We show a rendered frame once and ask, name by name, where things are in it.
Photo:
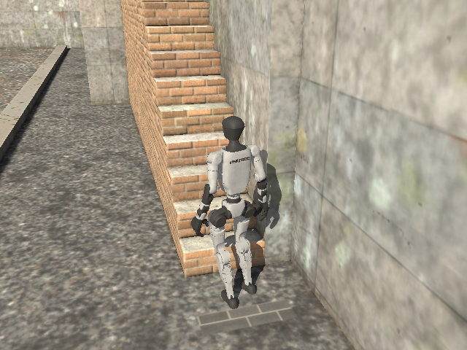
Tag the left robot forearm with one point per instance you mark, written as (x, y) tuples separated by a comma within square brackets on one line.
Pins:
[(205, 203)]

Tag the right robot forearm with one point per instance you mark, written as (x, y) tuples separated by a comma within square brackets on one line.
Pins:
[(262, 192)]

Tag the robot left upper arm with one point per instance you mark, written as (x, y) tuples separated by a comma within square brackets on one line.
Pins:
[(214, 159)]

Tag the robot right hand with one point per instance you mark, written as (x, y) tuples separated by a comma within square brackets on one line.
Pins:
[(258, 209)]

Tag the robot right upper arm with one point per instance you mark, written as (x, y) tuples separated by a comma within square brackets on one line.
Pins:
[(257, 162)]

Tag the robot left hand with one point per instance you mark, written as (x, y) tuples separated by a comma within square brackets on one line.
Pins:
[(196, 225)]

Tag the robot left foot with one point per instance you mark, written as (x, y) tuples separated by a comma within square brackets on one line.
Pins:
[(232, 302)]

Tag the left robot shin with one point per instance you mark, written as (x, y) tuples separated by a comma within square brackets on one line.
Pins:
[(226, 275)]

